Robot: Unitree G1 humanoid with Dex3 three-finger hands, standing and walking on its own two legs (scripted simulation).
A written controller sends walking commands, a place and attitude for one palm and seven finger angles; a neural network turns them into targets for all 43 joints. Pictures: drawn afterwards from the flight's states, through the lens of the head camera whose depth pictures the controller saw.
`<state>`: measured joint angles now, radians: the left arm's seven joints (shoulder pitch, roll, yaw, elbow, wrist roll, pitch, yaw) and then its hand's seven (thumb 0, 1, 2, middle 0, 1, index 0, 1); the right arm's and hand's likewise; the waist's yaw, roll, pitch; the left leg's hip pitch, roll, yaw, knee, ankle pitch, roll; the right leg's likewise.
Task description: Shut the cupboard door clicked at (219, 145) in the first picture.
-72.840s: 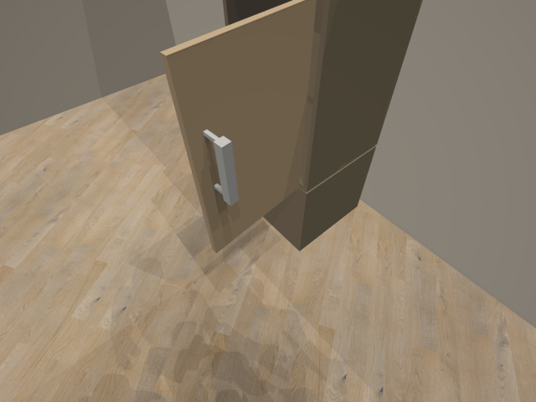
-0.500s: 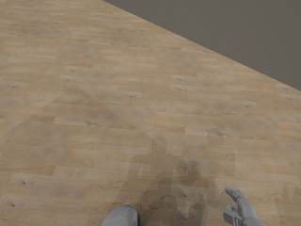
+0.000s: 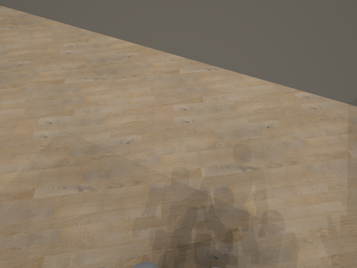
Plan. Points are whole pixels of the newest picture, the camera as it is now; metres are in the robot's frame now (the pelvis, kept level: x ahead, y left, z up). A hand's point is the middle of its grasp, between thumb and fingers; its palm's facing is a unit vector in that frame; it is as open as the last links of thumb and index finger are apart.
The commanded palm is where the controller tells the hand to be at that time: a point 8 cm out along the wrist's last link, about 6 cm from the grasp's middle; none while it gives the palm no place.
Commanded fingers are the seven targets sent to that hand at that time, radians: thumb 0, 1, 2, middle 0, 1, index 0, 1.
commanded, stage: turn to face it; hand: left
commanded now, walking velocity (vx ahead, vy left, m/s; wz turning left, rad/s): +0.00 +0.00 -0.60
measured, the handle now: out of the picture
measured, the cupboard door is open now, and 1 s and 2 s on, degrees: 8 8 8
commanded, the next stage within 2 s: none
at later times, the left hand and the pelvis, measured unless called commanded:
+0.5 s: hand (105, 228) +0.22 +0.21 -0.14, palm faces -0.28 -0.93 -0.24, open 7.3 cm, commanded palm none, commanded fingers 0.00 0.90 0.90 -0.20 -0.30 -0.20 -0.30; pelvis +0.04 +0.04 +0.01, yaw -18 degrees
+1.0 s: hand (133, 210) +0.28 +0.15 -0.16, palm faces -0.55 -0.82 -0.18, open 7.3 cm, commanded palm none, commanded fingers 0.00 0.90 0.90 -0.20 -0.30 -0.20 -0.30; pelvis +0.08 +0.04 +0.01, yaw -35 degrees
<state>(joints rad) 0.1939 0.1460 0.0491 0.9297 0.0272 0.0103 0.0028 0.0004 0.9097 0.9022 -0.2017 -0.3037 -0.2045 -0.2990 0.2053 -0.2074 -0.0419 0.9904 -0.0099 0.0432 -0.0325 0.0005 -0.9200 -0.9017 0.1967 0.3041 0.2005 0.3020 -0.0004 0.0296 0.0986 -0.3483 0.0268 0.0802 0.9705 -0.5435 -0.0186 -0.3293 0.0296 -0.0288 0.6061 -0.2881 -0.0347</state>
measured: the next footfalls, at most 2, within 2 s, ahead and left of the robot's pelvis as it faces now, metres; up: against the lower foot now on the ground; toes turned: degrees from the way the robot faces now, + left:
left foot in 0.24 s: +0.10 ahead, +0.15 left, +0.00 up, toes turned -7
right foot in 0.58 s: +0.03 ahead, -0.11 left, +0.00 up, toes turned -25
